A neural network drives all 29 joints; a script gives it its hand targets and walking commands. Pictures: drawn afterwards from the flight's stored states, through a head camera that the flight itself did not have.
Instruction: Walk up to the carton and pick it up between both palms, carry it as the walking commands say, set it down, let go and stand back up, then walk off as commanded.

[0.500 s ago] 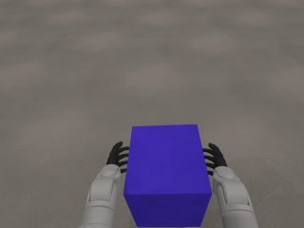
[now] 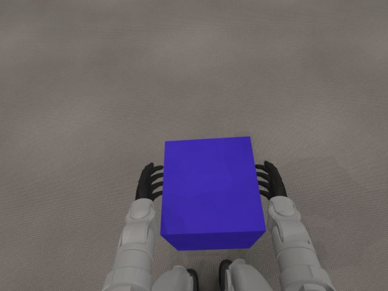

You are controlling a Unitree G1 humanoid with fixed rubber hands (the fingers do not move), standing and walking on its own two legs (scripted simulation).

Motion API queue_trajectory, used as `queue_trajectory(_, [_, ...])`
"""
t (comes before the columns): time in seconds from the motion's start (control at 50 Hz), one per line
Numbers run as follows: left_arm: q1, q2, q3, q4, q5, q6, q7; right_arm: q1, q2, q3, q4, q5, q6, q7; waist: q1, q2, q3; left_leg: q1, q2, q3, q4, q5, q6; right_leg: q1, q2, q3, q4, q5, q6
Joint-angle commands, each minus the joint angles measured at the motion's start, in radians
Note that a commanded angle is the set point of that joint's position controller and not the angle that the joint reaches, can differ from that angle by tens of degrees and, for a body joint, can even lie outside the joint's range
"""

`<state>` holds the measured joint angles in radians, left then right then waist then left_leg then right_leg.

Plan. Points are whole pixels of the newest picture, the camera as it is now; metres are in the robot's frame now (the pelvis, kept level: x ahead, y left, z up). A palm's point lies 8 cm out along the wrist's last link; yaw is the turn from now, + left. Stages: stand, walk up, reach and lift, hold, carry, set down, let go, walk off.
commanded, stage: set down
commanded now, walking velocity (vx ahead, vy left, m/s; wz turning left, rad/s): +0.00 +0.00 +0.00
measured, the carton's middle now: (210, 199) +0.32 -0.01 -0.16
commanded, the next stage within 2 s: none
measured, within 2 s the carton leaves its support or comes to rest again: neither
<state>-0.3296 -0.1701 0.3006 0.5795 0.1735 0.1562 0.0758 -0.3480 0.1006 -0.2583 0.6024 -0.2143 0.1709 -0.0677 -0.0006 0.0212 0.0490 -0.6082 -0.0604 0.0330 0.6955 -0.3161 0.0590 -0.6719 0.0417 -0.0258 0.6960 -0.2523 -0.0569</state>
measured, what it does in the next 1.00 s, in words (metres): lowers itself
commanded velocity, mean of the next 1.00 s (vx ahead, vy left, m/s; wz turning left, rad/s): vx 0.00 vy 0.00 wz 0.00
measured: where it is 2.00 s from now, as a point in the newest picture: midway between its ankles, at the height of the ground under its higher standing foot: outside the picture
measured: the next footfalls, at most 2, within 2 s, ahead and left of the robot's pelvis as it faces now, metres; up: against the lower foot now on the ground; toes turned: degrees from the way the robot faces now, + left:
none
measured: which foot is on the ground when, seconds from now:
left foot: down 0.00-1.00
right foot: down 0.00-1.00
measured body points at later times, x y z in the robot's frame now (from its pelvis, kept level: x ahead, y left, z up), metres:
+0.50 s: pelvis -0.02 +0.00 -0.03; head +0.26 -0.02 +0.33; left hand +0.33 +0.14 -0.18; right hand +0.32 -0.16 -0.19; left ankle +0.01 +0.09 -0.71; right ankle +0.05 -0.08 -0.71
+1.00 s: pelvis -0.09 +0.00 -0.09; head +0.27 -0.01 +0.15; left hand +0.35 +0.14 -0.30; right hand +0.35 -0.15 -0.29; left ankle +0.01 +0.09 -0.71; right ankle +0.05 -0.08 -0.71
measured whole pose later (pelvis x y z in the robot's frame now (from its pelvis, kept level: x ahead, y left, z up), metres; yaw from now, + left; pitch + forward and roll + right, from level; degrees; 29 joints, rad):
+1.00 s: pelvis -0.09 +0.00 -0.09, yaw +1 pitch +28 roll +2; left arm -0.92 0.07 0.11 0.51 -0.08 0.12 0.28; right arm -0.86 -0.11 -0.15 0.37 0.04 0.16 -0.25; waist 0.00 0.02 0.53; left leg -1.31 -0.07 0.04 1.15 -0.32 0.05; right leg -1.36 0.03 -0.03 1.11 -0.24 -0.06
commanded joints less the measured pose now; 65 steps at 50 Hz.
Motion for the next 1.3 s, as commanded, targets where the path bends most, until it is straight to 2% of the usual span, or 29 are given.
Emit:
queue_trajectory(0.0, [-0.442, -0.674, -0.525, -0.010, -0.059, -0.184, -0.139, -0.469, 0.765, 0.530, -0.112, 0.122, -0.177, 0.122, 0.021, -0.060, -0.839, 0.000, -0.008, -0.245, 0.155, 0.581, -0.031, 0.364, 0.004, 0.240, 0.165, 0.686, 0.003])
queue_trajectory(0.06, [-0.418, -0.508, -0.505, -0.054, -0.077, -0.246, -0.104, -0.441, 0.698, 0.567, -0.150, 0.152, -0.224, 0.061, 0.049, -0.100, -0.931, -0.121, -0.028, -0.214, 0.180, 0.492, -0.020, 0.458, -0.006, 0.264, 0.193, 0.725, 0.021])
queue_trajectory(0.08, [-0.370, -0.458, -0.502, -0.036, -0.083, -0.258, -0.088, -0.396, 0.646, 0.559, -0.165, 0.149, -0.237, 0.044, 0.040, -0.108, -0.938, -0.139, -0.030, -0.210, 0.179, 0.502, -0.019, 0.464, -0.002, 0.255, 0.201, 0.753, 0.024])
queue_trajectory(0.14, [-0.324, -0.236, -0.463, -0.100, -0.098, -0.299, -0.035, -0.351, 0.460, 0.543, -0.239, 0.161, -0.272, -0.013, 0.068, -0.142, -0.964, -0.191, -0.038, -0.188, 0.180, 0.482, -0.008, 0.530, -0.007, 0.260, 0.212, 0.785, 0.038])
queue_trajectory(0.22, [-0.330, 0.038, -0.394, -0.124, -0.117, -0.317, 0.028, -0.305, 0.170, 0.432, -0.219, 0.132, -0.287, -0.088, 0.050, -0.137, -0.803, -0.222, -0.022, -0.159, 0.150, 0.310, 0.000, 0.474, -0.011, 0.236, 0.179, 0.573, 0.047])
queue_trajectory(0.26, [-0.328, 0.045, -0.380, -0.088, -0.128, -0.306, 0.042, -0.349, 0.132, 0.419, -0.233, 0.139, -0.282, -0.098, 0.057, -0.120, -0.757, -0.195, -0.017, -0.156, 0.134, 0.265, 0.009, 0.431, 0.001, 0.213, 0.169, 0.476, 0.039])
queue_trajectory(0.28, [-0.357, 0.040, -0.389, -0.091, -0.146, -0.304, 0.049, -0.357, 0.105, 0.395, -0.218, 0.137, -0.286, -0.103, 0.024, -0.117, -0.756, -0.165, -0.012, -0.163, 0.139, 0.254, 0.007, 0.380, 0.010, 0.192, 0.178, 0.437, 0.037])
queue_trajectory(0.32, [-0.398, 0.047, -0.398, -0.107, -0.169, -0.304, 0.060, -0.399, 0.071, 0.391, -0.222, 0.158, -0.290, -0.105, 0.027, -0.085, -0.780, -0.143, -0.014, -0.164, 0.151, 0.286, 0.004, 0.351, 0.015, 0.186, 0.193, 0.431, 0.029])
queue_trajectory(0.4, [-0.393, 0.061, -0.379, -0.105, -0.170, -0.310, 0.081, -0.461, 0.059, 0.400, -0.249, 0.207, -0.312, -0.094, 0.055, -0.084, -0.898, -0.138, -0.019, -0.179, 0.208, 0.401, -0.003, 0.326, 0.018, 0.185, 0.252, 0.535, 0.028])
queue_trajectory(0.46, [-0.412, 0.066, -0.362, -0.099, -0.158, -0.313, 0.089, -0.462, 0.052, 0.388, -0.227, 0.203, -0.316, -0.090, 0.050, -0.087, -0.966, -0.192, -0.029, -0.184, 0.249, 0.498, -0.013, 0.296, 0.022, 0.197, 0.293, 0.639, 0.030])
queue_trajectory(0.48, [-0.400, 0.076, -0.354, -0.109, -0.153, -0.318, 0.090, -0.465, 0.056, 0.404, -0.245, 0.214, -0.319, -0.091, 0.071, -0.096, -1.024, -0.201, -0.031, -0.182, 0.263, 0.533, -0.013, 0.327, 0.017, 0.208, 0.311, 0.690, 0.033])
queue_trajectory(0.54, [-0.419, 0.057, -0.355, -0.093, -0.150, -0.317, 0.091, -0.453, 0.070, 0.388, -0.222, 0.203, -0.314, -0.090, 0.044, -0.106, -1.089, -0.280, -0.035, -0.189, 0.291, 0.556, -0.014, 0.306, 0.018, 0.213, 0.349, 0.747, 0.040])
queue_trajectory(0.56, [-0.435, 0.052, -0.357, -0.088, -0.151, -0.312, 0.089, -0.474, 0.076, 0.393, -0.232, 0.212, -0.308, -0.088, 0.055, -0.109, -1.110, -0.301, -0.036, -0.186, 0.297, 0.551, -0.010, 0.309, 0.018, 0.217, 0.353, 0.732, 0.041])
queue_trajectory(0.64, [-0.477, 0.051, -0.366, -0.143, -0.170, -0.296, 0.096, -0.508, 0.078, 0.393, -0.306, 0.225, -0.283, -0.093, 0.046, -0.127, -1.272, -0.324, -0.036, -0.189, 0.331, 0.576, 0.006, 0.324, 0.025, 0.214, 0.401, 0.770, 0.053])
queue_trajectory(0.7, [-0.652, 0.069, -0.417, -0.290, -0.225, -0.270, 0.104, -0.619, 0.072, 0.421, -0.367, 0.254, -0.244, -0.101, 0.048, -0.116, -1.444, -0.314, -0.048, -0.171, 0.367, 0.540, 0.003, 0.351, 0.040, 0.200, 0.446, 0.744, 0.054])
queue_trajectory(0.72, [-0.660, 0.060, -0.425, -0.279, -0.236, -0.249, 0.105, -0.643, 0.046, 0.413, -0.362, 0.250, -0.229, -0.103, 0.030, -0.113, -1.473, -0.270, -0.049, -0.170, 0.369, 0.497, 0.001, 0.344, 0.045, 0.186, 0.446, 0.681, 0.051])
queue_trajectory(0.84, [-0.878, 0.089, -0.504, -0.496, -0.327, -0.161, 0.135, -0.841, -0.021, 0.485, -0.579, 0.329, -0.134, -0.129, 0.008, -0.069, -1.939, 0.039, -0.057, -0.159, 0.489, 0.537, -0.008, 0.434, 0.044, 0.133, 0.533, 0.620, 0.066])
queue_trajectory(0.86, [-0.933, 0.086, -0.510, -0.515, -0.335, -0.143, 0.140, -0.885, -0.030, 0.506, -0.601, 0.345, -0.121, -0.127, 0.020, -0.057, -1.971, 0.052, -0.051, -0.150, 0.521, 0.564, -0.013, 0.397, 0.045, 0.131, 0.558, 0.613, 0.071])
queue_trajectory(0.88, [-0.932, 0.056, -0.518, -0.505, -0.347, -0.128, 0.147, -0.885, -0.025, 0.505, -0.601, 0.341, -0.111, -0.126, -0.003, -0.061, -1.947, 0.063, -0.045, -0.164, 0.542, 0.601, -0.010, 0.307, 0.044, 0.123, 0.564, 0.572, 0.080])
queue_trajectory(0.9, [-0.981, 0.063, -0.522, -0.564, -0.351, -0.119, 0.151, -0.928, -0.012, 0.530, -0.623, 0.362, -0.098, -0.128, 0.029, -0.060, -1.958, 0.078, -0.043, -0.166, 0.552, 0.597, -0.008, 0.270, 0.042, 0.132, 0.565, 0.519, 0.086])
queue_trajectory(0.96, [-1.124, 0.065, -0.530, -0.497, -0.366, -0.069, 0.138, -1.057, -0.008, 0.552, -0.577, 0.403, -0.051, -0.130, 0.028, -0.075, -1.832, -0.080, -0.049, -0.125, 0.552, 0.279, -0.008, 0.251, 0.041, 0.141, 0.566, 0.314, 0.065])
queue_trajectory(1.0, [-1.203, 0.117, -0.467, -0.389, -0.340, -0.044, 0.131, -1.161, -0.006, 0.524, -0.470, 0.399, -0.023, -0.131, 0.066, -0.108, -1.619, -0.299, -0.048, -0.097, 0.554, 0.078, -0.009, 0.218, 0.038, 0.173, 0.566, 0.098, 0.057])
queue_trajectory(1.06, [-1.298, 0.076, -0.387, -0.098, -0.307, -0.015, 0.104, -1.270, 0.032, 0.430, -0.188, 0.349, -0.002, -0.113, 0.067, -0.108, -1.282, -0.476, -0.034, -0.104, 0.565, -0.173, -0.012, -0.016, 0.027, 0.187, 0.539, -0.288, 0.039])
queue_trajectory(1.1, [-1.410, -0.017, -0.355, 0.036, -0.299, -0.001, 0.067, -1.418, 0.095, 0.393, -0.110, 0.328, 0.000, -0.093, 0.051, -0.122, -1.251, -0.535, -0.039, -0.114, 0.600, -0.241, -0.009, -0.072, 0.030, 0.183, 0.554, -0.412, 0.028])
queue_trajectory(1.12, [-1.462, -0.065, -0.353, 0.065, -0.306, 0.006, 0.053, -1.480, 0.133, 0.390, -0.111, 0.332, 0.000, -0.086, 0.037, -0.124, -1.278, -0.537, -0.037, -0.113, 0.613, -0.250, -0.010, -0.051, 0.024, 0.189, 0.555, -0.444, 0.025])
queue_trajectory(1.16, [-1.532, -0.136, -0.337, 0.126, -0.292, 0.006, 0.019, -1.558, 0.203, 0.396, -0.075, 0.332, 0.003, -0.075, 0.055, -0.127, -1.338, -0.575, -0.041, -0.103, 0.659, -0.248, -0.016, -0.029, 0.024, 0.203, 0.573, -0.465, 0.018])
queue_trajectory(1.22, [-1.675, -0.244, -0.361, 0.081, -0.294, 0.004, -0.019, -1.695, 0.311, 0.388, -0.108, 0.342, 0.012, -0.055, 0.049, -0.108, -1.518, -0.555, -0.054, -0.092, 0.705, -0.186, -0.025, -0.017, 0.041, 0.181, 0.647, -0.368, 0.026])
queue_trajectory(1.26, [-1.741, -0.330, -0.381, 0.085, -0.294, 0.013, -0.047, -1.732, 0.393, 0.374, -0.064, 0.322, 0.031, -0.030, 0.012, -0.109, -1.562, -0.547, -0.062, -0.099, 0.737, -0.186, -0.025, -0.056, 0.055, 0.161, 0.684, -0.338, 0.027])
queue_trajectory(1.28, [-1.782, -0.348, -0.383, 0.064, -0.290, 0.018, -0.062, -1.756, 0.425, 0.383, -0.075, 0.324, 0.041, -0.019, 0.022, -0.114, -1.598, -0.542, -0.061, -0.097, 0.758, -0.174, -0.022, -0.064, 0.057, 0.166, 0.700, -0.335, 0.030])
